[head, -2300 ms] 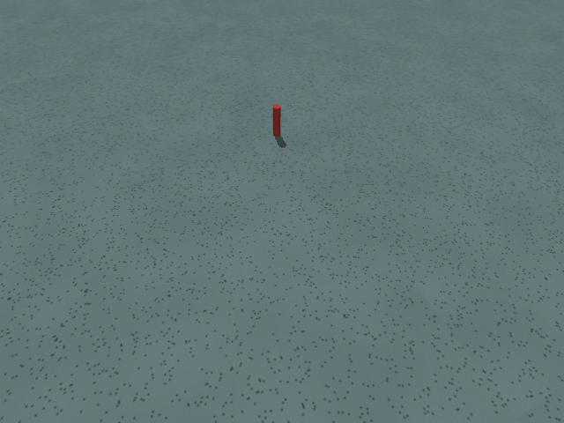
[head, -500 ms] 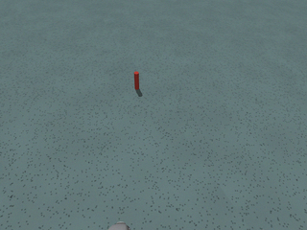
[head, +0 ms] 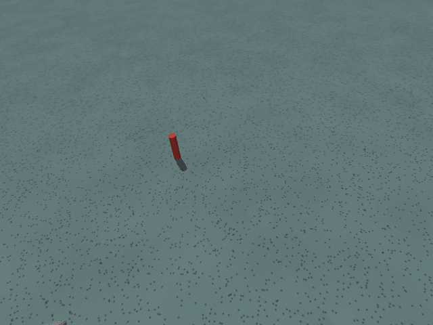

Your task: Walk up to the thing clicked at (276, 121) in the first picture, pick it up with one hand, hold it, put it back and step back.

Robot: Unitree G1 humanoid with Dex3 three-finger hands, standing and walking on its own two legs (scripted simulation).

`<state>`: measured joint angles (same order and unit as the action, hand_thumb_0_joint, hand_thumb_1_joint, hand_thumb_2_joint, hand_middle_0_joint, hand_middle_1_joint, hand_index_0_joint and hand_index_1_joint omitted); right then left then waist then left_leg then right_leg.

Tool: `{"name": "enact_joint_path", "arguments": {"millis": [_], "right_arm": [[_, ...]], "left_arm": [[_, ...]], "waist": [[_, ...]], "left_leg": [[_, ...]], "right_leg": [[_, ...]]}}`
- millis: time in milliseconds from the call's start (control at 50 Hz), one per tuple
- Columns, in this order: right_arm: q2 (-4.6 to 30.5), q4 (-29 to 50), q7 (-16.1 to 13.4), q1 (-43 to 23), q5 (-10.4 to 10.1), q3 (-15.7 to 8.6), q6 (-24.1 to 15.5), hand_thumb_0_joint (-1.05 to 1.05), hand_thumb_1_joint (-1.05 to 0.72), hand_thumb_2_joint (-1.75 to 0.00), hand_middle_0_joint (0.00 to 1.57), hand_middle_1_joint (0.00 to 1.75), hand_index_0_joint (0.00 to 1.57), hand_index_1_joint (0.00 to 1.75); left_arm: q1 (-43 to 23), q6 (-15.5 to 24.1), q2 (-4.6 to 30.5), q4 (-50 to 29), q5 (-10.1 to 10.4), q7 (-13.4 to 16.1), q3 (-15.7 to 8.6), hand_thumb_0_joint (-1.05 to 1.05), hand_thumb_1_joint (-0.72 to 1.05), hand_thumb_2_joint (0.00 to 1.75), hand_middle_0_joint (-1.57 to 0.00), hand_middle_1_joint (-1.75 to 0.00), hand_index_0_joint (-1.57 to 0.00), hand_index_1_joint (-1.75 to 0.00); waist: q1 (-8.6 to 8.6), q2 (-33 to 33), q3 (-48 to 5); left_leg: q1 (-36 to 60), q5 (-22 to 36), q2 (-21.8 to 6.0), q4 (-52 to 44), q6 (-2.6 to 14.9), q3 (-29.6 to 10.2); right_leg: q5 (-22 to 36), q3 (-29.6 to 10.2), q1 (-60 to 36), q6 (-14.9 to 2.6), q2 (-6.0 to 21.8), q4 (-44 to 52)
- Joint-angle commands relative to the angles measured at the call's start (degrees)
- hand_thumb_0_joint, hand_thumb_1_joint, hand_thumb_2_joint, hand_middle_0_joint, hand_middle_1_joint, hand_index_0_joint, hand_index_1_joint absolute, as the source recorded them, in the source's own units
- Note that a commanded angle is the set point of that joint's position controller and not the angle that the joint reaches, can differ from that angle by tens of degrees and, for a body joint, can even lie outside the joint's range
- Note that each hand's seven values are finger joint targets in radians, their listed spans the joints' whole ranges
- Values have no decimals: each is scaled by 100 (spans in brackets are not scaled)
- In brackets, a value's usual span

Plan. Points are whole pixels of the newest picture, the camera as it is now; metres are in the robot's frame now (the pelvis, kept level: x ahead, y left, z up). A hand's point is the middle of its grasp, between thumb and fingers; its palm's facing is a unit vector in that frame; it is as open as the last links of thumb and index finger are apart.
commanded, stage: walk up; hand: left
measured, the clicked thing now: (174, 146) +1.23 +0.32 -0.66
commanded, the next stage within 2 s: none
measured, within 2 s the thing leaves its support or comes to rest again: neither
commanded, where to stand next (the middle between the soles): +0.86 +0.07 m, yaw +0 degrees
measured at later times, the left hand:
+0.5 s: hand (89, 276) +0.27 +0.32 -0.14, palm faces -0.01 -0.94 -0.34, open 7.4 cm
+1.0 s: hand (125, 178) +0.53 +0.28 -0.10, palm faces -0.01 -0.91 -0.41, open 7.4 cm
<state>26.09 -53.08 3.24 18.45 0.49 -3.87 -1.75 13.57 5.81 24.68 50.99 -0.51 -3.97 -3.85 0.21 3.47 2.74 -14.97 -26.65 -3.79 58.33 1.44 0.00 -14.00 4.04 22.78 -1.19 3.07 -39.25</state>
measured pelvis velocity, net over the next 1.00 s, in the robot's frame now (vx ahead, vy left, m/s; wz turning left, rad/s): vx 0.45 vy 0.01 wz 0.01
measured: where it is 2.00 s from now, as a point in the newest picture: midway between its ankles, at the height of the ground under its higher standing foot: (217, 212)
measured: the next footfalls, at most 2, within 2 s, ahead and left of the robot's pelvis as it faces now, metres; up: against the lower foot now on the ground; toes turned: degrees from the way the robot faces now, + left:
left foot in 0.34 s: +0.34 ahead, +0.15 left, +0.00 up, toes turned +7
right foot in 0.80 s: +0.53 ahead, -0.10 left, +0.00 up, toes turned -4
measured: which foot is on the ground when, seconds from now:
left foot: up 0.00-0.32, down 0.34-0.82, up 0.84-1.00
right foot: down 0.00-0.38, up 0.40-0.78, down 0.80-1.00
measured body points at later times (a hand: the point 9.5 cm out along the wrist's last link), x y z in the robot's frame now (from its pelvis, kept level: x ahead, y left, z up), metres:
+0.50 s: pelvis +0.24 +0.05 +0.01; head +0.26 +0.07 +0.46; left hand +0.27 +0.37 -0.12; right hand +0.36 -0.27 -0.07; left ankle +0.30 +0.15 -0.72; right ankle +0.19 -0.11 -0.64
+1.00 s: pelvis +0.45 +0.01 +0.02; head +0.47 -0.02 +0.47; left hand +0.53 +0.33 -0.07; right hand +0.51 -0.31 -0.11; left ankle +0.45 +0.16 -0.66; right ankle +0.49 -0.10 -0.72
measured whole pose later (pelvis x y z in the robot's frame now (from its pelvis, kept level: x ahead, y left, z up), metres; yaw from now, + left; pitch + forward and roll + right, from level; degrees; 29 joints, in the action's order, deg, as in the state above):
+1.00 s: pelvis +0.45 +0.01 +0.02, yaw +0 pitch -3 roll +0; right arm 24.9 -50.6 3.4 16.9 0.2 -2.9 -1.8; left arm 15.3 5.5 21.6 49.3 0.1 -2.6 -1.9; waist -0.4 4.1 4.6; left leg -25.0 -20.5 -2.8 58.2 1.3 -0.4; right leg -11.9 4.1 14.6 -1.5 1.9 -29.0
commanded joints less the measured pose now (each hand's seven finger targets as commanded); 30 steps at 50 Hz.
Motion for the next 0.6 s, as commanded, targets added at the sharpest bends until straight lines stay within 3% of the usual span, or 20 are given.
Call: {"name": "enact_joint_path", "arguments": {"millis": [0,40,100,160,180,220,260,300,320,340,360,380,400,440,460,480,520,580], "right_arm": [[1103,417,-50,-60,-144,-217,-240,0,-90,-90,20,30,20,30],[1018,314,14,76,-58,-238,-203,0,-90,-90,20,30,20,30],[882,466,113,-287,14,-233,-180,0,-90,-90,20,30,20,30],[767,660,183,-767,62,-215,-213,0,-90,-90,20,30,20,30],[725,735,201,-858,52,-219,-226,0,-90,-90,20,30,20,30],[740,776,234,-1105,38,-263,-247,0,-90,-90,20,30,20,30],[729,768,235,-959,31,-293,-251,0,-90,-90,20,30,20,30],[900,552,187,-196,44,-384,-275,0,-90,-90,20,30,20,30],[1171,353,105,517,123,-501,-322,0,-90,-90,20,30,20,30],[1694,348,5,1066,213,-669,-354,0,-90,-90,20,30,20,30],[1969,547,-27,935,0,-712,-366,0,-90,-90,20,30,20,30],[1844,575,-46,601,-146,-709,-341,0,-90,-90,20,30,20,30],[1586,707,-84,177,-147,-576,-344,0,-90,-90,20,30,20,30],[1206,767,-106,-174,-106,-395,-375,0,-90,-90,20,30,20,30],[1138,764,-107,-202,-104,-346,-404,0,-90,-90,20,30,20,30],[1129,803,-99,-271,-69,-338,-430,0,-90,-90,20,30,20,30],[1165,818,-100,-125,-32,-361,-462,0,-90,-90,20,30,20,30],[1274,880,-70,-126,-41,-378,-477,0,-90,-90,20,30,20,30]], "left_arm": [[302,98,1640,-301,104,226,-411,0,90,90,-20,-30,-20,-30],[310,139,1495,-332,71,217,-353,0,90,90,-20,-30,-20,-30],[404,182,1479,-412,35,228,-374,0,90,90,-20,-30,-20,-30],[536,169,1495,-428,25,219,-410,0,90,90,-20,-30,-20,-30],[481,174,1542,-486,2,218,-412,0,90,90,-20,-30,-20,-30],[546,137,1530,-481,12,211,-379,0,90,90,-20,-30,-20,-30],[467,95,1613,-485,11,220,-381,0,90,90,-20,-30,-20,-30],[366,55,1534,-535,6,237,-330,0,90,90,-20,-30,-20,-30],[597,21,1238,-542,24,261,-191,0,90,90,-20,-30,-20,-30],[859,3,715,-638,99,258,-27,0,90,90,-20,-30,-20,-30],[878,-21,1066,-610,148,308,-133,0,90,90,-20,-30,-20,-30],[486,-39,1396,-510,80,356,-126,0,90,90,-20,-30,-20,-30],[616,-44,1366,-426,119,331,-99,0,90,90,-20,-30,-20,-30],[887,-55,1268,-195,163,265,-134,0,90,90,-20,-30,-20,-30],[970,-86,1204,-142,142,225,-138,0,90,90,-20,-30,-20,-30],[1025,-112,1134,-101,107,183,-138,0,90,90,-20,-30,-20,-30],[702,-136,1040,-210,67,100,-135,0,90,90,-20,-30,-20,-30],[289,-149,1003,-344,1,26,-166,0,90,90,-20,-30,-20,-30]], "waist": [[-164,-1176,0],[-83,-1299,22],[-174,-1175,137],[-321,-1071,75],[-307,-1099,37],[-354,-940,49],[-232,-992,27],[226,-544,-276],[527,159,-739],[683,1563,-1182],[647,1264,-1217],[565,390,-748],[302,92,-373],[59,302,-46],[-9,412,-35],[-63,448,-80],[51,567,11],[102,499,193]], "left_leg": [[-2143,895,-170,668,62,-533],[-1793,1076,-186,246,-71,-454],[-1932,1163,-198,-764,-205,-280],[-1735,1565,-190,-1681,-171,54],[-1526,1799,-246,-1948,-131,73],[-1058,2010,-121,-2282,-53,293],[-658,1950,-31,-2425,45,439],[626,1897,174,-2696,173,547],[1725,1389,129,-2900,434,183],[2618,584,-1267,-3362,834,-1872],[2646,209,-2124,-4323,1369,-3978],[1882,135,-2077,-4350,1442,-3616],[1391,432,-1824,-4313,1245,-2609],[800,1370,-1401,-4318,1047,-1423],[537,1825,-1281,-4313,1008,-1040],[373,1986,-1197,-4340,1022,-793],[488,2010,-1123,-4440,1080,-568],[436,1366,-1218,-4617,1243,-553]], "right_leg": [[-1414,-2303,-1588,-741,1354,2714],[-389,-1613,-1248,-940,1227,2705],[37,-1112,-1407,-1170,1263,2712],[610,-711,-1628,-1074,1140,2475],[765,-676,-1583,-1035,1237,2410],[866,-492,-1409,-921,1165,2279],[796,-462,-1351,-892,1190,2072],[1522,-240,-954,-729,1000,911],[1666,17,-439,-548,628,-648],[-74,116,781,-234,17,-2399],[-1662,-430,1529,-199,-579,-3027],[-1409,-972,1564,-246,-204,-3423],[-952,-1092,1457,-229,-6,-3314],[-560,-924,1168,-176,278,-2666],[-493,-832,903,-100,317,-2360],[-357,-734,681,-20,328,-2183],[-204,-584,801,79,376,-1509],[42,-376,875,127,464,-706]]}}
